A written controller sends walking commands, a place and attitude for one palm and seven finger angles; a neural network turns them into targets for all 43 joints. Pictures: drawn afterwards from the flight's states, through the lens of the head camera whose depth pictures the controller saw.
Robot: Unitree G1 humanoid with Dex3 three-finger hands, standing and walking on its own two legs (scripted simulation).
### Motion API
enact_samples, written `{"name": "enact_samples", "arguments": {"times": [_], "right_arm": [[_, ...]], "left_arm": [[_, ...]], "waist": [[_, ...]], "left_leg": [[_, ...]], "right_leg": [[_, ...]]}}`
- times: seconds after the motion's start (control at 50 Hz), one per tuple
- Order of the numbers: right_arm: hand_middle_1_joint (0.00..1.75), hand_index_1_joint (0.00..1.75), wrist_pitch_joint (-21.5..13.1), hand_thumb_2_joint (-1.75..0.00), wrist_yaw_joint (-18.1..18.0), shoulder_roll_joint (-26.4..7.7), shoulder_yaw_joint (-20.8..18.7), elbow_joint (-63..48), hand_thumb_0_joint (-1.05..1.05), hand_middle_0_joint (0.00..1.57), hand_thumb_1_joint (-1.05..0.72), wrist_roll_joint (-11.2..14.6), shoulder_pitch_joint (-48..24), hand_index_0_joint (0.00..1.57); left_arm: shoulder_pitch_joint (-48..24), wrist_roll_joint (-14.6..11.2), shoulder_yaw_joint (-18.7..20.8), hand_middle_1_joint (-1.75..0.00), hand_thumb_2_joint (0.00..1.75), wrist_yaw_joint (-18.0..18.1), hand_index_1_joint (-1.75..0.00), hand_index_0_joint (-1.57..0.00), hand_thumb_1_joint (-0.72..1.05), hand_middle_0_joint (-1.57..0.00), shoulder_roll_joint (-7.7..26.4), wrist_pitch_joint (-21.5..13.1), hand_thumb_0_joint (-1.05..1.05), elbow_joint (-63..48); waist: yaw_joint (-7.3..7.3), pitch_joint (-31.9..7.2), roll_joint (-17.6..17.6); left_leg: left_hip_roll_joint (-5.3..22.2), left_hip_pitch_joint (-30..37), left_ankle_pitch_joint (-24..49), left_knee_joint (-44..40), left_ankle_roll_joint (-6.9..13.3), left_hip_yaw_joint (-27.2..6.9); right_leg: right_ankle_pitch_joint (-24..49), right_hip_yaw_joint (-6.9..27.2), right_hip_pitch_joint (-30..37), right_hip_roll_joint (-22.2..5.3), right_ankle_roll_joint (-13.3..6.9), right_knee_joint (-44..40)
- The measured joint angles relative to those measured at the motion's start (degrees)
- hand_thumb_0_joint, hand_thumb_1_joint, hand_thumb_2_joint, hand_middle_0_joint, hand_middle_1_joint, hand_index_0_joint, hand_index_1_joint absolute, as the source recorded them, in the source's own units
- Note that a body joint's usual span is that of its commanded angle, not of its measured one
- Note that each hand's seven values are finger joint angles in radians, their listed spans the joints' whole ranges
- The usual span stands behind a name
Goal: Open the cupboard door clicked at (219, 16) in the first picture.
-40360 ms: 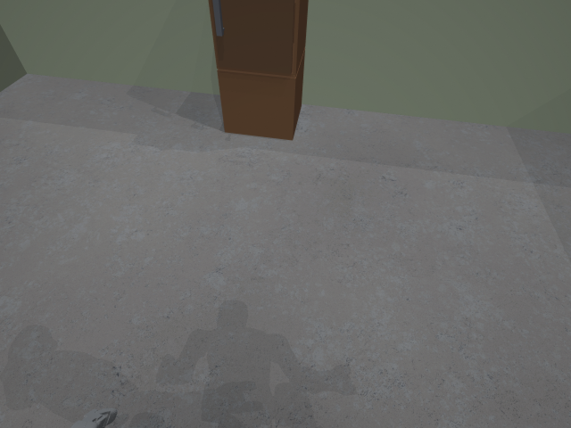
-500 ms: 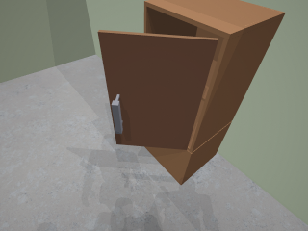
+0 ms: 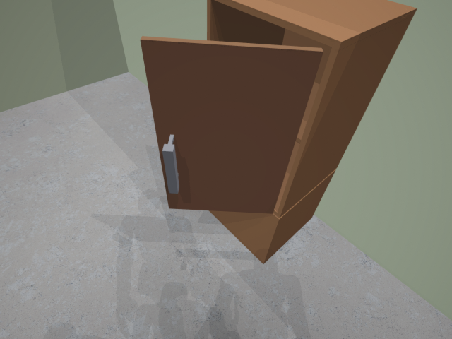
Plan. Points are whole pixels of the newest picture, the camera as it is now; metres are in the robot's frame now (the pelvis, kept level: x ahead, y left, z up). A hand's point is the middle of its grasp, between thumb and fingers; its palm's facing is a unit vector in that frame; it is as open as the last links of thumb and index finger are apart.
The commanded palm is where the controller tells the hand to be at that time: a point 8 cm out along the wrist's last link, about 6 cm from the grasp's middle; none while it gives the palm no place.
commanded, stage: come to a stop and stand still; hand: left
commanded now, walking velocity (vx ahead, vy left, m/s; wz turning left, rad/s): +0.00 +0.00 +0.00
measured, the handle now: (172, 164) +0.57 +0.18 -0.08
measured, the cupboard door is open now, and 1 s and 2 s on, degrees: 46 46 46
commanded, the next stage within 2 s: look again from close up in 1.44 s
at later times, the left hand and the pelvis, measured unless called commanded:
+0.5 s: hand out of the picture +0.00 +0.13 -0.18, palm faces +0.03 -0.98 -0.17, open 7.3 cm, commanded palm none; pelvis +0.01 -0.02 +0.00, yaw +0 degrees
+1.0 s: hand out of the picture +0.03 +0.17 -0.17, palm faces +0.01 -0.98 -0.19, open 7.4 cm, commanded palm none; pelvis +0.02 +0.00 +0.00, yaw +0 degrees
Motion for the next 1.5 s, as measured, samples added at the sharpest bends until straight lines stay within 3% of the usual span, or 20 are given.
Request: {"name": "enact_samples", "arguments": {"times": [0.08,0.34,0.52,0.62,0.8,1.14,1.5], "right_arm": [[0.30,0.30,-0.1,-0.89,-0.5,-0.1,-0.4,0.6,0.01,0.20,-0.90,0.2,0.8,0.20],[0.30,0.30,-0.9,-0.89,-0.7,2.4,1.1,2.1,0.02,0.20,-0.93,1.0,-0.9,0.20],[0.30,0.30,0.0,-0.89,0.1,1.0,0.7,-0.1,0.02,0.20,-0.93,0.8,-1.9,0.20],[0.30,0.30,-0.5,-0.89,1.0,-0.3,0.8,-3.4,0.01,0.19,-0.92,0.1,-0.9,0.20],[0.30,0.30,-0.8,-0.89,1.1,-0.8,1.8,-3.6,0.02,0.19,-0.93,-0.1,0.0,0.20],[0.30,0.30,-2.4,-0.89,0.7,-0.9,2.5,-0.9,0.01,0.19,-0.91,0.5,-3.5,0.20],[0.30,0.30,-2.4,-0.89,0.3,-0.9,2.5,1.0,0.01,0.20,-0.91,0.5,-5.4,0.20]], "left_arm": [[1.3,-0.1,0.3,-0.30,0.90,0.2,-0.30,-0.20,0.91,-0.20,-1.1,-0.5,0.01,0.3],[-3.5,-1.3,-1.4,-0.30,0.90,2.5,-0.30,-0.20,0.91,-0.20,-3.2,-3.6,0.01,-0.1],[-5.5,-1.0,-1.0,-0.30,0.90,3.3,-0.30,-0.20,0.93,-0.20,-0.8,-3.5,0.02,-1.1],[-6.3,-1.0,-1.2,-0.30,0.90,2.5,-0.30,-0.20,0.92,-0.20,0.6,-3.2,0.02,-2.1],[-7.7,-0.9,-1.0,-0.30,0.90,1.9,-0.30,-0.20,0.91,-0.20,1.7,-3.0,0.01,-3.5],[-8.3,-1.3,-1.8,-0.30,0.90,1.6,-0.30,-0.20,0.92,-0.20,1.3,-3.1,0.01,-0.4],[-10.2,-1.2,-1.4,-0.30,0.90,1.8,-0.30,-0.20,0.91,-0.20,2.6,-3.1,0.01,0.5]], "waist": [[-0.06,0.3,0.9],[0.05,1.1,0.8],[-0.49,1.9,1.6],[-1.65,1.5,2.7],[-0.70,0.3,3.1],[-0.08,1.9,0.6],[0.14,1.9,0.2]], "left_leg": [[1.2,-0.1,-1.7,2.0,-1.0,-0.1],[1.9,1.4,-1.1,-0.3,-2.7,-0.9],[2.6,-0.9,-2.0,3.1,-3.2,-1.1],[2.1,-3.2,-3.4,6.6,-1.7,-1.6],[-0.1,-2.0,-1.9,2.8,-0.4,-0.6],[-0.3,1.1,-2.1,-0.4,-0.7,-0.4],[-0.3,3.4,-2.8,-1.5,-1.1,-0.7]], "right_leg": [[6.0,-0.5,1.6,0.8,0.8,-2.8],[5.2,-1.3,3.3,1.7,0.1,-5.0],[5.2,-1.4,1.8,2.2,0.1,-3.2],[3.6,-2.0,-0.2,1.4,0.3,0.2],[3.7,-1.0,-0.6,-0.5,1.4,-0.2],[3.8,-0.6,2.4,-0.4,1.9,-3.6],[3.2,-0.8,4.9,-0.3,1.9,-5.1]]}}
